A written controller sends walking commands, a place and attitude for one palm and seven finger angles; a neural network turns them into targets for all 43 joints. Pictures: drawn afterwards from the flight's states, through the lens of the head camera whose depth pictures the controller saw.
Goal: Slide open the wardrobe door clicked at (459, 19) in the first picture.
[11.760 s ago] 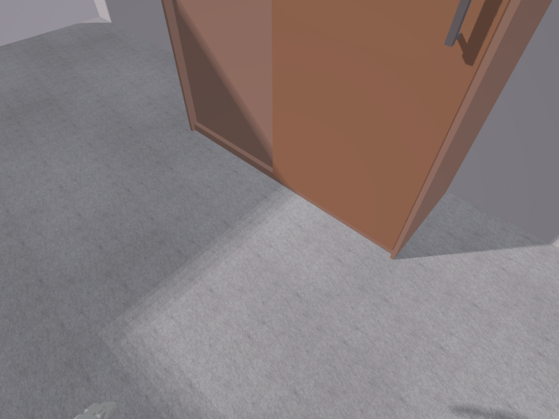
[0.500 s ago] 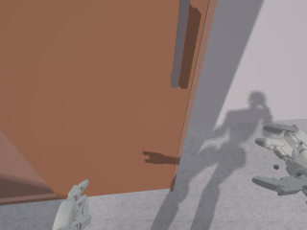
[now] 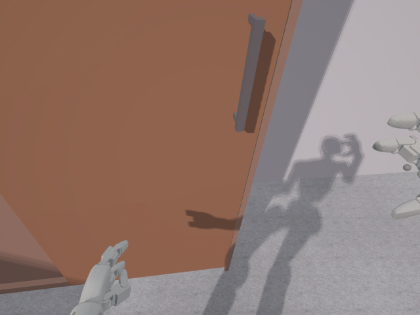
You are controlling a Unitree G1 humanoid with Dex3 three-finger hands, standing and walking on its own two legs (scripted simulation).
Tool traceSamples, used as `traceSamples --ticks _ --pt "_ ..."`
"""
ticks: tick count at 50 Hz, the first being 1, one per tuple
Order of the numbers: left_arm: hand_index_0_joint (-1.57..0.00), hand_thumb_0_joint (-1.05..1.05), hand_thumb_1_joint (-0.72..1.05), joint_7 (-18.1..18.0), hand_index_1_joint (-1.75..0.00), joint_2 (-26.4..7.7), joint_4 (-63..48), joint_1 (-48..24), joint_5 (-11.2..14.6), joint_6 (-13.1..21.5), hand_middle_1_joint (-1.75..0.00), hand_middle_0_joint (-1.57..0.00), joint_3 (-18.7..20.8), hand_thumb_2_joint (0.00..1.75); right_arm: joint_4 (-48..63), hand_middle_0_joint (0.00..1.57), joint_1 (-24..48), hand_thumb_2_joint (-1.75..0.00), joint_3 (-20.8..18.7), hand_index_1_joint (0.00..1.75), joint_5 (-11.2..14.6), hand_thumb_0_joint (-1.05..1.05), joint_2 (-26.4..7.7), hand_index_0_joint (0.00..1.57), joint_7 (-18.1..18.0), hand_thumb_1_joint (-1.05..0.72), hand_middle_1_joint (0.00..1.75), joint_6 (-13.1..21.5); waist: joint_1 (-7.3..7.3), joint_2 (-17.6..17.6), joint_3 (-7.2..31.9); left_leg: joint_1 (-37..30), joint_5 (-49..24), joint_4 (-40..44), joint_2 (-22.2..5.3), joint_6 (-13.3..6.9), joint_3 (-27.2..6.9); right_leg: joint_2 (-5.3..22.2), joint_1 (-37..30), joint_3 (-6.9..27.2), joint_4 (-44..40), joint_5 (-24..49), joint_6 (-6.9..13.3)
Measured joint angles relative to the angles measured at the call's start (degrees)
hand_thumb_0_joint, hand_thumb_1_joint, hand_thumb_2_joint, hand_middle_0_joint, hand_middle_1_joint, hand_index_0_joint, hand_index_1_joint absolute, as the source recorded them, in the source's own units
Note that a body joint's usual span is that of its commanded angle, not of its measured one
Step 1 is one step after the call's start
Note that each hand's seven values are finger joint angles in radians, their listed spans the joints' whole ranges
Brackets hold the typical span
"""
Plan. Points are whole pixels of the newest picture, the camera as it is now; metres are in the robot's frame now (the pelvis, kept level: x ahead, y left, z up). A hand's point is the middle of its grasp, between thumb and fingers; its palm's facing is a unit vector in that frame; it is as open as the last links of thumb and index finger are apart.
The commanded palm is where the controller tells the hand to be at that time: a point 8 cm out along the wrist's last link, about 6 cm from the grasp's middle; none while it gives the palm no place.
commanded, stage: raise the hand with hooked fingers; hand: right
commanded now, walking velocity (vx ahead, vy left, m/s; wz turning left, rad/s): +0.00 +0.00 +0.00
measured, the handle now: (245, 78) +0.50 -0.07 +0.25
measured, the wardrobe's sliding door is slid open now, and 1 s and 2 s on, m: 0.00 0.00 0.00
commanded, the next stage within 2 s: move the hooked fingers beside the handle in 0.60 s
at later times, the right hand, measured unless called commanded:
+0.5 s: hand (403, 151) +0.28 -0.27 +0.26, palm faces -0.01 +0.99 -0.13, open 14.0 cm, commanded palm +0.24 -0.31 +0.27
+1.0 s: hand (373, 138) +0.31 -0.24 +0.25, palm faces -0.10 +0.99 -0.11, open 14.0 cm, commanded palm +0.28 -0.29 +0.27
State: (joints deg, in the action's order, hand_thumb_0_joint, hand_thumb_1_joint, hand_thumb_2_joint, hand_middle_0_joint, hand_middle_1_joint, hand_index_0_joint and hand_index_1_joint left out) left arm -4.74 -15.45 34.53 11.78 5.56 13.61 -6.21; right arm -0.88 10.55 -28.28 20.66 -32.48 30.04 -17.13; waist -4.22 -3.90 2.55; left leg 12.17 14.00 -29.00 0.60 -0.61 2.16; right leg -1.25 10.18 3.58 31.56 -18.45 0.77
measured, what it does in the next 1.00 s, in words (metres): stands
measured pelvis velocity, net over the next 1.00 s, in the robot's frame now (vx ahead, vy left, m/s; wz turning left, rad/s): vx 0.00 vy -0.01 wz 0.01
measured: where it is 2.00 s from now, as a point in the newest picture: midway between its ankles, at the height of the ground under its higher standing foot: outside the picture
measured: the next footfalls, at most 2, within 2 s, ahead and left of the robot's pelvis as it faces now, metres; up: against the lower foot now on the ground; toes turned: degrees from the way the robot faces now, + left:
none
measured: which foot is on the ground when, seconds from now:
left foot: down 0.00-1.00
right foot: down 0.00-1.00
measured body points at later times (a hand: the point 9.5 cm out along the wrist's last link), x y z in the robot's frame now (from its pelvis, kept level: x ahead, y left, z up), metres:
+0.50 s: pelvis +0.00 +0.00 +0.00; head -0.04 +0.03 +0.45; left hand +0.20 +0.23 -0.06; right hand +0.27 -0.32 +0.26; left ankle +0.02 +0.11 -0.73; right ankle -0.01 -0.11 -0.73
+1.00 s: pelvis +0.00 -0.01 +0.00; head -0.03 +0.01 +0.45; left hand +0.21 +0.20 -0.06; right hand +0.31 -0.29 +0.26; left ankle +0.02 +0.11 -0.73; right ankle -0.01 -0.11 -0.73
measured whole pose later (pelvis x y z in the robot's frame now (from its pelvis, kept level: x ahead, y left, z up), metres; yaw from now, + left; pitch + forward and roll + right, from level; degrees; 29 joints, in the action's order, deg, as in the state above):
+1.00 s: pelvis +0.00 -0.01 +0.00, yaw +1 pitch -2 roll +0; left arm -3.9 -15.1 34.0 10.3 5.9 8.6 -6.6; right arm -3.1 21.0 -22.5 18.3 -29.7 26.9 -24.6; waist -3.2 -3.3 3.5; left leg 12.9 13.9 -29.0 -0.3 0.0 1.0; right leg -2.1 9.8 2.4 29.8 -17.8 1.4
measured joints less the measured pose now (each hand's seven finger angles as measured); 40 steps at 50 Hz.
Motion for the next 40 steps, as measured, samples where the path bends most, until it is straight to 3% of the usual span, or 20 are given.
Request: traceSamples --ticks 8,14,21,40 --pt "-0.2 0.02 0.9 0.5 -0.3 -1.16 0.1 -0.58 0.59 -1.95 -0.3 -0.21 0.3 0.9 -5.23 0.3 7.73 -0.3 -0.79 1.2 -0.76 -0.02 -3.25 0.3 1.32 0.5 1.2 -4.4 0.46 -0.4 0.43 0.5 -0.14 -0.05 0.01 -0.29 -0.08 0.04 0.06 -0.09 -0.84 0.58 -0.29" --pt "-0.2 0.02 0.9 1.32 -0.3 -1.97 -1.01 -0.76 1.05 -3.76 -0.29 -0.2 0.76 0.9 -6.61 0.3 7.09 -0.3 -0.81 1.2 -0.75 -0.02 -3.69 0.3 2.25 0.5 1.2 -6.42 1.02 -0.53 1.05 1.68 0.06 -0.83 0.11 -0.31 -0.64 0.13 0.77 -0.67 -0.62 0.47 -0.34" --pt "-0.2 0.02 0.9 0.84 -0.29 -1.64 -1.16 -0.68 0.63 -3.76 -0.29 -0.2 1.09 0.9 -1.94 0.3 4.49 -0.3 -1.01 1.2 -0.38 -0.02 -1.11 0.3 0.71 0.5 1.2 -5.34 0.92 0.12 0.65 1.1 0.25 -0.95 0.37 -0.37 -0.81 0.36 0.21 -0.86 -0.26 0.05 -0.34" --pt "-0.2 0.02 0.9 0.41 -0.3 -0.5 -0.87 -0.67 0.72 -4.06 -0.29 -0.2 -0.11 0.9 -4.88 0.3 8.14 -0.3 1.31 1.2 -1.69 -0.02 -1.47 0.3 0.19 0.5 1.21 -6.62 0.22 0.3 0.72 0.47 0.01 -0.17 -0.47 0.29 -0.53 -0.46 -0.01 -0.54 -0.69 0.34 0.29"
